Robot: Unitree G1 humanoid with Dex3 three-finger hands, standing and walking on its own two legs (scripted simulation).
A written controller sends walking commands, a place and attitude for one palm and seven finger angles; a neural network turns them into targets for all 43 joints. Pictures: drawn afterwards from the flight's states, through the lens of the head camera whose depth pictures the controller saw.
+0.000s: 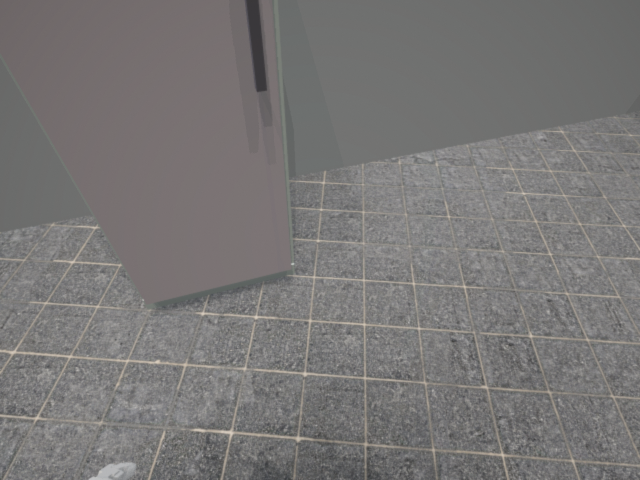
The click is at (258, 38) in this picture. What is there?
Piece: fridge door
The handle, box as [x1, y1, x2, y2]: [245, 0, 266, 91]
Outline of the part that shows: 245,0 255,88 257,91 266,90 258,1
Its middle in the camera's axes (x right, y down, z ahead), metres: -0.14 -0.47 +0.76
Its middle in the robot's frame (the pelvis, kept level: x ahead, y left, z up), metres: +0.90 +0.21 +0.23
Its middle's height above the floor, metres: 1.00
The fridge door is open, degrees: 0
